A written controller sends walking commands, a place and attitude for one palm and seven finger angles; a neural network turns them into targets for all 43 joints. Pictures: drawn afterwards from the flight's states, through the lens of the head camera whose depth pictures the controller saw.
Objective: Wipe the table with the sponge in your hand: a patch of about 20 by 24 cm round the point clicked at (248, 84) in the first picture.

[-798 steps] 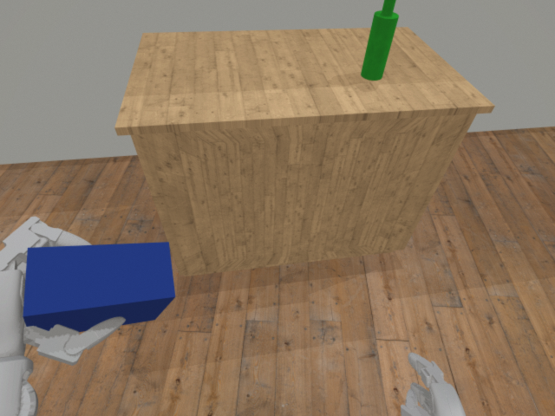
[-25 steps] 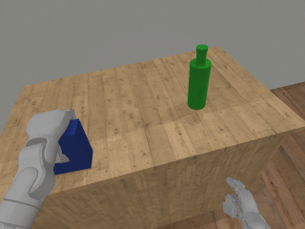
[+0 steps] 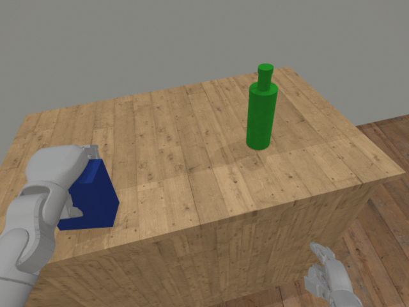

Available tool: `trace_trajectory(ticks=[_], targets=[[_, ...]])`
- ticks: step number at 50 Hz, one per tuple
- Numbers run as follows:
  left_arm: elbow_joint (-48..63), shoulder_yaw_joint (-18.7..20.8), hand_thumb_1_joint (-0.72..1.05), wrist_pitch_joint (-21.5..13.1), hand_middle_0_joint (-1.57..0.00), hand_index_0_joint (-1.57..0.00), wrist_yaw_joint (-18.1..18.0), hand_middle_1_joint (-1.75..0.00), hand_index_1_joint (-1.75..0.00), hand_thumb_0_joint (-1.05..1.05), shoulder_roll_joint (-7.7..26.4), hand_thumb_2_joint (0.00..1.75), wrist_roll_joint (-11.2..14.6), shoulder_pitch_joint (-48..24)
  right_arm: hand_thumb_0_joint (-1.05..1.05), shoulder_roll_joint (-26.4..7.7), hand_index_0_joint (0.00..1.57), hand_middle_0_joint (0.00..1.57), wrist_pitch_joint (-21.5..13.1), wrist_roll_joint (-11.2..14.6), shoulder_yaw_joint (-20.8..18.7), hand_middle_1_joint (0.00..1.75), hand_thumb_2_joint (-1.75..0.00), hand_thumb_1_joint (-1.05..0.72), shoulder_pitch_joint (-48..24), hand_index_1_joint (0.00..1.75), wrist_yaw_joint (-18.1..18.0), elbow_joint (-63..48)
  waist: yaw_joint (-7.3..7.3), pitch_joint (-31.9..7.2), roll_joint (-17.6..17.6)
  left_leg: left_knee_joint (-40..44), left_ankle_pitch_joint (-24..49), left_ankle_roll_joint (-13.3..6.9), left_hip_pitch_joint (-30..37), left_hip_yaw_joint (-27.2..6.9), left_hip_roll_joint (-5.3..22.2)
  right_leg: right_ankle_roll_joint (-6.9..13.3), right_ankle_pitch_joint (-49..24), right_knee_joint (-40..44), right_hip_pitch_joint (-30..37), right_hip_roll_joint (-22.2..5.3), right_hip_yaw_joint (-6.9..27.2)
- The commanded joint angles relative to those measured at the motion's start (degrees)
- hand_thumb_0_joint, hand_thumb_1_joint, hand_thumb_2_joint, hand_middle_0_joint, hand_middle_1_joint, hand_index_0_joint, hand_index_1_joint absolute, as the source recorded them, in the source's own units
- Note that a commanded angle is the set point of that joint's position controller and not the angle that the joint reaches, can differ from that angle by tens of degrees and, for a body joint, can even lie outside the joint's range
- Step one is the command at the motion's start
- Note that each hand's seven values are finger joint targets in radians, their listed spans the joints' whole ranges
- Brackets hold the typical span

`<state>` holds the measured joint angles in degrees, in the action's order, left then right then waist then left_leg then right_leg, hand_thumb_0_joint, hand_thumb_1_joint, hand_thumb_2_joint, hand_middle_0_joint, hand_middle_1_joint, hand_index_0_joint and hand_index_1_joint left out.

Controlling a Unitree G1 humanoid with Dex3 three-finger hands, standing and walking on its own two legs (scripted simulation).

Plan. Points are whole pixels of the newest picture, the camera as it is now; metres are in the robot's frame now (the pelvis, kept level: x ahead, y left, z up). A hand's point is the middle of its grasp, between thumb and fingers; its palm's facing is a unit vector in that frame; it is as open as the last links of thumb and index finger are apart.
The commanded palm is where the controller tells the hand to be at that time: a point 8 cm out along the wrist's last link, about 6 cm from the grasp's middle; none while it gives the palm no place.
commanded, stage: move the sponge above the wiping area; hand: left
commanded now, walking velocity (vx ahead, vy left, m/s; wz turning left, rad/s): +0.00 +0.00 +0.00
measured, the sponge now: (84, 203) +0.26 +0.30 +0.07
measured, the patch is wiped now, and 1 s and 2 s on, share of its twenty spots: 0.00 0.00 0.00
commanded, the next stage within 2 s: lower the sponge onto the table in 0.36 s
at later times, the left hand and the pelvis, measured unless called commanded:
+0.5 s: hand (71, 164) +0.29 +0.30 +0.16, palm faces +0.14 -0.01 -0.99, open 10.4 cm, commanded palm +0.24 +0.31 +0.22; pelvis -0.01 +0.01 +0.00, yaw +0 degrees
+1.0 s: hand (59, 169) +0.28 +0.32 +0.16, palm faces +0.12 -0.01 -0.99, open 10.4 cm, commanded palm +0.24 +0.31 +0.21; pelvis +0.00 +0.01 +0.00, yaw +0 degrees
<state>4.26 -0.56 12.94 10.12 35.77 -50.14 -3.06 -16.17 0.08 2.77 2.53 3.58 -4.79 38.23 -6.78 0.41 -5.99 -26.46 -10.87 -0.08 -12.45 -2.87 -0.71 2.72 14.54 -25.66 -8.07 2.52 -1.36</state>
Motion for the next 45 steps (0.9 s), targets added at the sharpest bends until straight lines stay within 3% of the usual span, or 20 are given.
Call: trace_trajectory(ticks=[1, 2, 8, 13, 16, 17, 18, 20, 22, 24, 27, 28, 30, 33, 35, 37, 39, 42, 43, 45], targets=[[6.8, 17.2, 0.10, 0.4, -1.20, -1.20, -8.8, -1.60, -1.60, 0.00, 20.2, 1.30, -1.0, -23.1, 0.00, -4.6, 0.20, 0.20, -3.0, 0.1, -2.2, 0.30, -0.90, -0.90, -10.7, 0.30, -0.3, -8.3, -0.67, -12.5, -2.1, 1.6, 10.9, -1.6, 8.4, -0.3, -1.3, 1.9, -10.0, 6.4, -1.7, -1.8, 4.9], [5.8, 17.9, 0.10, 1.9, -1.20, -1.20, -9.2, -1.60, -1.60, 0.00, 20.7, 1.30, -0.3, -23.1, 0.00, -4.9, 0.20, 0.20, -3.0, 0.5, -2.1, 0.30, -0.90, -0.90, -12.7, 0.30, -0.1, -8.4, -1.20, -11.6, -4.2, 1.8, 9.9, -1.3, 7.8, -0.5, -1.4, 2.6, -8.9, 6.7, -1.7, -1.6, 6.7], [-0.8, 5.7, 0.10, 10.1, -1.20, -1.20, -4.4, -1.60, -1.60, 0.00, 10.7, 1.30, 0.3, -18.8, 0.00, -5.5, 0.20, 0.20, -1.7, 1.4, -1.5, 0.30, -0.90, -0.90, -14.6, 0.30, 0.6, -9.2, 0.46, -10.3, 2.9, 3.3, 5.9, -1.6, 3.9, 0.3, -1.1, 0.5, -6.3, 6.0, -2.2, -2.2, 2.7], [8.2, 1.2, 0.10, 6.5, -1.20, -1.20, 0.4, -1.60, -1.60, 0.00, 9.6, 1.30, -1.7, -23.0, 0.00, -4.4, 0.20, 0.20, -3.1, 1.5, -1.0, 0.30, -0.90, -0.90, -14.2, 0.30, 0.1, -11.5, 1.97, -14.3, 3.2, 2.8, 3.7, -2.9, 7.4, -0.8, -1.5, 0.4, -4.4, 5.5, -3.1, -1.8, 2.1], [13.0, 6.8, 0.10, 1.2, -1.20, -1.20, -1.9, -1.60, -1.60, 0.00, 15.6, 1.30, -3.1, -28.3, 0.00, -4.0, 0.20, 0.20, -3.9, 0.7, -1.2, 0.30, -0.90, -0.90, -12.4, 0.30, -0.7, -10.9, 1.24, -16.5, 2.6, 3.3, 5.1, -2.9, 10.0, -1.7, -1.4, 0.8, -4.7, 5.5, -2.6, -1.2, 2.3], [15.3, 11.9, 0.10, 0.0, -1.20, -1.20, -3.7, -1.60, -1.60, 0.00, 20.7, 1.30, -3.5, -29.7, 0.00, -4.1, 0.20, 0.20, -4.4, 0.6, -1.2, 0.30, -0.90, -0.90, -12.8, 0.30, -0.9, -10.8, 0.32, -17.0, 0.7, 3.6, 4.3, -2.8, 10.4, -2.3, -1.2, 1.6, -3.8, 5.6, -2.1, -0.5, 4.3], [15.2, 10.7, 0.10, -0.8, -1.20, -1.20, -5.3, -1.60, -1.60, 0.00, 18.1, 1.30, -3.7, -31.6, 0.00, -3.5, 0.20, 0.20, -4.7, 0.1, -1.0, 0.30, -0.90, -0.90, -12.3, 0.30, -1.1, -10.5, 0.01, -17.8, -0.2, 3.9, 5.9, -2.6, 10.7, -1.9, -1.5, 1.7, -4.7, 5.4, -1.3, -0.6, 2.7], [7.0, 11.1, 0.10, 0.4, -1.20, -1.20, -8.3, -1.60, -1.60, 0.00, 16.1, 1.30, -3.1, -31.1, 0.00, -3.9, 0.20, 0.20, -4.2, 0.2, -1.4, 0.30, -0.90, -0.90, -11.6, 0.30, -0.9, -8.1, 0.20, -13.4, -0.1, 4.7, 5.0, -1.6, 9.4, -1.7, -1.0, 1.8, -3.8, 6.5, -3.4, -0.6, 2.4], [2.1, 13.3, 0.10, 3.6, -1.20, -1.20, -9.9, -1.60, -1.60, 0.00, 17.3, 1.30, -2.3, -30.7, 0.00, -4.6, 0.20, 0.20, -3.4, 0.9, -1.5, 0.30, -0.90, -0.90, -12.9, 0.30, -0.3, -7.2, -0.81, -10.6, -1.5, 5.6, 3.0, -0.9, 7.3, -1.6, -0.9, 2.5, -2.2, 7.0, -3.6, -0.6, 4.5], [-1.3, 10.5, 0.10, 7.2, -1.20, -1.20, -10.4, -1.60, -1.60, 0.00, 14.4, 1.30, -1.8, -28.7, 0.00, -4.7, 0.20, 0.20, -2.3, 0.9, -1.5, 0.30, -0.90, -0.90, -13.6, 0.30, 0.3, -6.8, -1.47, -11.1, -0.5, 5.9, 4.1, -0.4, 5.6, -0.5, -0.9, 2.0, -2.7, 6.6, -1.9, -1.1, 3.1], [-2.6, 8.0, 0.10, 11.4, -1.20, -1.20, -8.0, -1.60, -1.60, 0.00, 13.2, 1.30, -2.1, -26.3, 0.00, -5.4, 0.20, 0.20, -1.4, 1.4, -1.1, 0.30, -0.90, -0.90, -15.4, 0.30, 0.8, -8.0, -1.00, -11.4, -0.4, 5.8, 5.0, -0.5, 4.6, -0.2, -1.2, 1.9, -4.3, 6.2, -1.2, -1.1, 3.7], [-1.6, 4.0, 0.10, 12.4, -1.20, -1.20, -6.5, -1.60, -1.60, 0.00, 9.2, 1.30, -1.9, -25.2, 0.00, -5.1, 0.20, 0.20, -1.3, 1.4, -0.9, 0.30, -0.90, -0.90, -15.2, 0.30, 1.0, -9.2, -0.69, -13.1, 0.8, 5.6, 5.7, -0.8, 4.5, 0.0, -1.1, 1.5, -5.7, 5.5, -0.2, -1.4, 1.9], [1.8, 1.8, 0.10, 13.4, -1.20, -1.20, -3.7, -1.60, -1.60, 0.00, 8.2, 1.30, -2.1, -22.7, 0.00, -5.1, 0.20, 0.20, -1.0, 1.6, -1.0, 0.30, -0.90, -0.90, -15.7, 0.30, 1.3, -10.3, -0.17, -14.9, 1.2, 4.4, 7.5, -1.4, 5.7, -0.1, -1.3, 1.0, -8.2, 5.0, 0.1, -1.5, 1.7], [5.6, 1.0, 0.10, 12.1, -1.20, -1.20, -0.4, -1.60, -1.60, 0.00, 8.9, 1.30, -3.0, -22.5, 0.00, -4.7, 0.20, 0.20, -1.5, 1.5, -0.8, 0.30, -0.90, -0.90, -14.9, 0.30, 1.4, -11.6, 0.79, -15.7, 3.1, 3.4, 7.3, -2.4, 6.5, -0.9, -1.3, 0.9, -8.1, 4.3, -0.8, -1.3, 1.4], [9.2, 4.2, 0.10, 8.9, -1.20, -1.20, 0.2, -1.60, -1.60, 0.00, 12.7, 1.30, -3.5, -23.6, 0.00, -4.6, 0.20, 0.20, -1.9, 1.1, -0.9, 0.30, -0.90, -0.90, -13.8, 0.30, 1.1, -11.4, 0.92, -16.7, 4.5, 2.9, 8.7, -2.9, 7.9, -1.0, -1.3, 0.8, -9.3, 4.3, -0.9, -1.1, 1.4], [15.2, 8.9, 0.10, 5.2, -1.20, -1.20, -1.3, -1.60, -1.60, 0.00, 17.6, 1.30, -3.4, -26.6, 0.00, -4.1, 0.20, 0.20, -2.8, 1.0, -0.6, 0.30, -0.90, -0.90, -14.4, 0.30, 0.4, -11.8, 0.25, -17.4, 1.4, 2.9, 8.4, -2.9, 9.5, -1.7, -1.3, 1.4, -8.1, 4.5, -0.9, -0.7, 3.3], [13.6, 11.1, 0.10, 2.4, -1.20, -1.20, -3.9, -1.60, -1.60, 0.00, 18.2, 1.30, -4.1, -27.5, 0.00, -3.6, 0.20, 0.20, -3.3, 0.4, -0.9, 0.30, -0.90, -0.90, -12.4, 0.30, -0.1, -10.3, -0.11, -16.6, 1.5, 3.0, 9.9, -2.6, 10.3, -1.8, -1.3, 1.7, -7.8, 4.9, -1.5, -0.4, 2.5], [11.0, 14.2, 0.10, 2.2, -1.20, -1.20, -7.7, -1.60, -1.60, 0.00, 19.2, 1.30, -3.4, -27.1, 0.00, -4.3, 0.20, 0.20, -3.1, 0.3, -1.2, 0.30, -0.90, -0.90, -13.0, 0.30, 0.0, -9.1, -0.93, -13.9, -3.2, 3.8, 9.3, -1.7, 9.9, -2.0, -1.3, 2.8, -7.0, 6.3, -1.8, -0.1, 5.0], [8.8, 11.3, 0.10, 2.9, -1.20, -1.20, -8.5, -1.60, -1.60, 0.00, 14.8, 1.30, -2.8, -27.2, 0.00, -3.9, 0.20, 0.20, -2.9, 0.3, -1.3, 0.30, -0.90, -0.90, -12.4, 0.30, 0.3, -8.7, -0.61, -13.3, -2.7, 3.7, 9.7, -1.5, 9.3, -1.2, -1.1, 2.5, -7.2, 6.2, -1.6, -0.7, 3.4], [5.0, 9.5, 0.10, 5.0, -1.20, -1.20, -9.2, -1.60, -1.60, 0.00, 12.1, 1.30, -2.0, -24.3, 0.00, -4.4, 0.20, 0.20, -2.3, 0.6, -1.6, 0.30, -0.90, -0.90, -12.8, 0.30, 0.8, -8.1, -0.63, -12.0, -1.4, 4.0, 9.6, -1.1, 8.1, -0.8, -0.9, 2.0, -7.5, 6.7, -1.9, -1.0, 2.8]])
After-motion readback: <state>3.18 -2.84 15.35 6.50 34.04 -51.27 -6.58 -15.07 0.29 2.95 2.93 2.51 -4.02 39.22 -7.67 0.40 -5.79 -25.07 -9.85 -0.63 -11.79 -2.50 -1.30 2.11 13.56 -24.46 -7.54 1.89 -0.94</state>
